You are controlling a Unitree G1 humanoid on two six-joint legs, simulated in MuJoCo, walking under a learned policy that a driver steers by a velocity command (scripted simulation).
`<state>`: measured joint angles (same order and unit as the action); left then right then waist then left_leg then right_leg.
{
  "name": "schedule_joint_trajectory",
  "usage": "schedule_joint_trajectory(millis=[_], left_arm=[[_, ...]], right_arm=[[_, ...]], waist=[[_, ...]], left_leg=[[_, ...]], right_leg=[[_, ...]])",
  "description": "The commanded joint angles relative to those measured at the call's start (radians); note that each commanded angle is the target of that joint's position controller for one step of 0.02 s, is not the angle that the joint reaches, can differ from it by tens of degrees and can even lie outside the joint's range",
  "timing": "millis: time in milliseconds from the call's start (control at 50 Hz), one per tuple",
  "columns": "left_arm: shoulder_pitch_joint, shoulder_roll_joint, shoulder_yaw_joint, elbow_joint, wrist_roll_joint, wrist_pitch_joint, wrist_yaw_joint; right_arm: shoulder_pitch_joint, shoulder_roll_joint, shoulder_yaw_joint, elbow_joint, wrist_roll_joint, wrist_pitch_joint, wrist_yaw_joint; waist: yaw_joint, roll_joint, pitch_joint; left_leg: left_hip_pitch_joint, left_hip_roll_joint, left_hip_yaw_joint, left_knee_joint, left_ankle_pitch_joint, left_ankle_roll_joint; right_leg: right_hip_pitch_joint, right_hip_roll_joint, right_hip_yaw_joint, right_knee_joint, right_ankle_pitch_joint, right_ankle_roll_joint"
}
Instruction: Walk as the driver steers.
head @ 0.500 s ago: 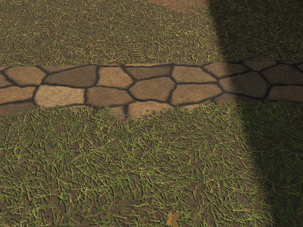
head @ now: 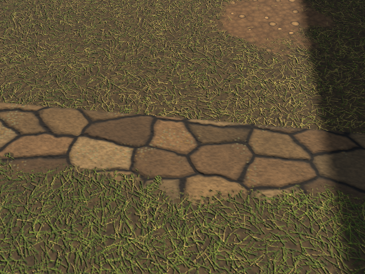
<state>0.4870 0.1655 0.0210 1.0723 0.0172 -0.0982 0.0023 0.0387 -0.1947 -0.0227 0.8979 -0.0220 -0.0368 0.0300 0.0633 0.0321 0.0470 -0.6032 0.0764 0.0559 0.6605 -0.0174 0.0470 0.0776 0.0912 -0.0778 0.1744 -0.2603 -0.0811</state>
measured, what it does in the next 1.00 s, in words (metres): walks ahead: left foot, then right foot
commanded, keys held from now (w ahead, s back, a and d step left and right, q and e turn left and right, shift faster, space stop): w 0.48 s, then w+q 0.26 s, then q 0.26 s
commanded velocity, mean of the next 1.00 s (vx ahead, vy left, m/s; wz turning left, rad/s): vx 0.45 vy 0.00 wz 0.19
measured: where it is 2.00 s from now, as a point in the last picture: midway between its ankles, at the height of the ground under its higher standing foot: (192, 258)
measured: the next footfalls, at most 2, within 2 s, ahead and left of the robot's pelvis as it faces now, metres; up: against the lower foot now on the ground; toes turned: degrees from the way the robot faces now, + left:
left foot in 0.12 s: +0.23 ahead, +0.10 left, +0.00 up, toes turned +4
right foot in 0.68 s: +0.53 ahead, -0.08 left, +0.00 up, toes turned +0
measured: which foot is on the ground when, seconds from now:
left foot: up 0.00-0.10, down 0.12-0.68, up 0.70-1.00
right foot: down 0.00-0.12, up 0.14-0.66, down 0.68-1.00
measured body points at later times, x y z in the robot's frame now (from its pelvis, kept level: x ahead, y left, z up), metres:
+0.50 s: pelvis +0.26 +0.04 +0.00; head +0.28 +0.04 +0.45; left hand +0.41 +0.27 -0.13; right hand +0.18 -0.19 -0.14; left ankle +0.19 +0.10 -0.74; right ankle +0.42 -0.11 -0.69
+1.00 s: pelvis +0.49 +0.00 +0.00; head +0.53 +0.00 +0.45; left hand +0.45 +0.25 -0.14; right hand +0.65 -0.22 -0.14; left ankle +0.57 +0.14 -0.68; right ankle +0.49 -0.08 -0.74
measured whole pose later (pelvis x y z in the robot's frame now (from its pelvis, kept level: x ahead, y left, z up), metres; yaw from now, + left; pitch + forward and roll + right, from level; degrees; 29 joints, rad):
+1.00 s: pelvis +0.49 +0.00 +0.00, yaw +13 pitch +0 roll +0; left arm 0.32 0.20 0.05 0.97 0.02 -0.08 0.03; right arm 0.15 -0.23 -0.07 0.89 -0.03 0.00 0.02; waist 0.01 0.03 0.09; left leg -0.60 0.05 0.05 0.87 -0.14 0.05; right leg -0.13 -0.02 -0.24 0.36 -0.23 -0.05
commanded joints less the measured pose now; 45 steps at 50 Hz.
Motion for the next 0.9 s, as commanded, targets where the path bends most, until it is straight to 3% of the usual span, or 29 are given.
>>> schedule_joint_trajectory(millis=[20,60,80,100,120,140,160,180,200,240,260,340,480,560,620,640,660,680,700,720,740,760,780,800,840,900], left_arm=[[0.073,0.145,0.026,-0.005,0.009,-0.002,0.014],[0.042,0.157,0.029,-0.005,0.012,0.000,0.020],[0.028,0.166,0.032,-0.004,0.012,0.002,0.020],[0.010,0.165,0.031,-0.006,0.007,0.005,0.017],[-0.001,0.144,0.022,-0.033,-0.003,0.002,0.014],[0.111,0.043,0.003,-0.053,-0.045,0.003,0.002],[0.050,0.142,0.032,-0.044,-0.015,0.005,0.004],[-0.043,0.143,0.037,-0.078,-0.009,0.004,0.002],[-0.093,0.128,0.035,-0.089,-0.007,0.000,-0.002],[-0.085,0.090,0.034,-0.084,0.016,0.024,-0.010],[-0.073,0.072,0.032,-0.078,0.021,0.036,-0.016],[-0.188,0.076,0.035,-0.122,0.023,0.061,-0.029],[-0.460,0.071,0.020,-0.211,0.005,0.058,-0.031],[-0.555,0.088,0.021,-0.254,0.004,0.046,-0.028],[-0.511,0.110,0.029,-0.259,-0.001,0.027,-0.023],[-0.428,0.123,0.037,-0.236,-0.001,0.019,-0.017],[-0.271,0.145,0.050,-0.186,0.006,0.007,-0.008],[-0.096,0.217,0.073,-0.152,0.032,-0.005,0.006],[-0.023,0.327,0.099,-0.158,0.053,-0.001,0.008],[-0.087,0.276,0.092,-0.172,0.024,0.018,0.003],[-0.191,0.200,0.071,-0.189,0.014,0.020,0.001],[-0.254,0.145,0.056,-0.198,0.010,0.013,0.000],[-0.270,0.121,0.048,-0.194,0.010,0.006,0.004],[-0.262,0.101,0.042,-0.180,0.005,0.000,0.012],[-0.215,0.100,0.039,-0.162,0.002,-0.014,0.016],[-0.206,0.131,0.043,-0.162,-0.003,-0.016,0.021]], right_arm=[[-0.108,-0.066,-0.012,-0.087,0.001,-0.020,-0.003],[-0.050,-0.076,-0.019,-0.075,0.001,-0.031,-0.009],[0.043,-0.088,-0.028,-0.045,0.000,-0.037,-0.015],[0.209,-0.107,-0.042,0.013,-0.006,-0.046,-0.025],[0.391,-0.174,-0.065,0.057,-0.029,-0.055,-0.037],[0.483,-0.279,-0.093,0.067,-0.043,-0.051,-0.037],[0.412,-0.232,-0.086,0.062,-0.001,-0.036,-0.027],[0.294,-0.187,-0.072,0.045,0.011,-0.035,-0.024],[0.236,-0.128,-0.057,0.038,0.009,-0.043,-0.019],[0.221,-0.062,-0.037,0.062,0.011,-0.056,-0.025],[0.245,-0.056,-0.033,0.076,0.010,-0.064,-0.027],[0.333,-0.103,-0.039,0.112,0.013,-0.077,-0.031],[0.461,-0.099,-0.028,0.143,0.010,-0.073,-0.034],[0.517,-0.107,-0.029,0.164,0.001,-0.064,-0.043],[0.474,-0.134,-0.039,0.156,-0.007,-0.058,-0.050],[0.450,-0.144,-0.042,0.151,-0.005,-0.058,-0.049],[0.427,-0.143,-0.042,0.146,0.003,-0.056,-0.044],[0.415,-0.112,-0.034,0.119,0.016,-0.060,-0.039],[0.517,0.004,-0.013,0.089,0.057,-0.056,-0.039],[0.497,-0.098,-0.040,0.097,0.031,-0.046,-0.046],[0.425,-0.109,-0.050,0.084,0.021,-0.039,-0.043],[0.375,-0.082,-0.048,0.073,0.018,-0.037,-0.038],[0.360,-0.065,-0.051,0.072,0.010,-0.027,-0.035],[0.374,-0.058,-0.055,0.070,-0.003,-0.011,-0.031],[0.391,-0.036,-0.059,0.066,-0.008,0.015,-0.026],[0.309,-0.030,-0.058,0.021,-0.008,0.035,-0.018]], waist=[[-0.013,-0.097,0.075],[-0.052,-0.102,0.048],[-0.090,-0.105,-0.001],[-0.159,-0.077,-0.085],[-0.222,-0.023,-0.200],[-0.189,0.203,-0.341],[-0.174,0.073,-0.304],[-0.127,0.040,-0.143],[-0.104,-0.005,-0.072],[-0.044,0.015,-0.017],[-0.034,0.022,-0.021],[-0.031,0.021,0.017],[-0.100,0.028,0.057],[-0.126,0.031,0.072],[-0.084,0.040,0.052],[-0.047,0.042,0.015],[0.021,0.007,-0.067],[0.080,-0.060,-0.194],[0.044,-0.270,-0.336],[0.027,-0.191,-0.328],[-0.015,-0.111,-0.175],[-0.033,-0.069,-0.074],[-0.055,-0.078,-0.034],[-0.083,-0.098,-0.022],[-0.107,-0.106,-0.052],[-0.117,-0.137,-0.043]], left_leg=[[-0.039,-0.025,0.016,-0.061,-0.055,0.028],[0.077,-0.063,0.033,-0.112,-0.135,0.060],[0.200,-0.098,0.048,-0.140,-0.159,0.079],[0.404,-0.120,0.058,-0.201,-0.117,0.104],[0.677,0.035,-0.111,-0.206,-0.170,0.156],[0.971,0.343,-0.607,-0.288,-0.245,0.311],[0.899,0.326,-0.714,-0.383,-0.276,0.301],[0.751,0.289,-0.539,-0.401,-0.272,0.265],[0.624,0.247,-0.437,-0.440,-0.182,0.235],[0.472,0.161,-0.284,-0.483,-0.072,0.169],[0.449,0.145,-0.250,-0.492,-0.030,0.162],[0.445,0.121,-0.179,-0.541,0.028,0.168],[0.554,0.102,-0.115,-0.550,0.134,0.150],[0.667,0.134,-0.161,-0.482,0.233,0.169],[0.685,0.146,-0.180,-0.386,0.373,0.152],[0.662,0.130,-0.172,-0.301,0.477,0.136],[0.606,0.082,-0.138,-0.128,0.494,0.114],[0.425,0.024,-0.104,0.126,0.268,0.092],[0.082,-0.135,-0.005,0.481,-0.351,0.044],[0.003,-0.117,-0.098,0.605,-0.480,0.061],[-0.024,-0.060,-0.116,0.619,-0.396,0.065],[-0.005,-0.030,-0.109,0.585,-0.335,0.056],[0.033,-0.011,-0.105,0.550,-0.315,0.046],[0.072,-0.003,-0.096,0.529,-0.319,0.032],[0.101,-0.022,-0.074,0.525,-0.308,0.016],[0.043,-0.021,-0.048,0.434,-0.214,0.000]], right_leg=[[0.036,-0.319,0.137,0.011,0.550,-0.120],[0.051,-0.322,0.113,0.104,0.746,-0.101],[0.042,-0.311,0.099,0.212,0.869,-0.089],[-0.013,-0.273,0.065,0.395,0.876,-0.069],[-0.214,-0.232,0.039,0.657,0.616,-0.050],[-0.587,-0.046,-0.027,1.072,-0.061,0.003],[-0.694,-0.046,0.113,1.168,-0.228,-0.013],[-0.737,-0.104,0.125,1.153,-0.137,-0.019],[-0.706,-0.137,0.124,1.097,-0.069,-0.018],[-0.608,-0.177,0.117,0.997,-0.026,-0.001],[-0.579,-0.176,0.108,0.976,-0.017,0.008],[-0.667,-0.198,0.073,0.876,0.079,0.040],[-0.721,-0.181,0.021,0.549,0.253,0.058],[-0.733,-0.156,0.024,0.453,0.213,0.047],[-0.615,-0.123,0.027,0.377,0.115,0.022],[-0.489,-0.093,0.015,0.340,0.089,0.009],[-0.279,-0.076,0.005,0.270,0.136,-0.012],[-0.009,-0.233,0.163,0.258,0.075,-0.055],[0.269,-0.534,0.583,0.186,-0.010,-0.155],[0.186,-0.543,0.711,0.105,-0.062,-0.171],[0.044,-0.505,0.554,0.087,-0.097,-0.141],[-0.092,-0.465,0.415,0.057,0.071,-0.120],[-0.169,-0.424,0.300,0.052,0.245,-0.091],[-0.220,-0.393,0.206,0.062,0.427,-0.075],[-0.232,-0.383,0.104,0.097,0.700,-0.076],[-0.235,-0.372,0.000,0.094,0.765,-0.080]])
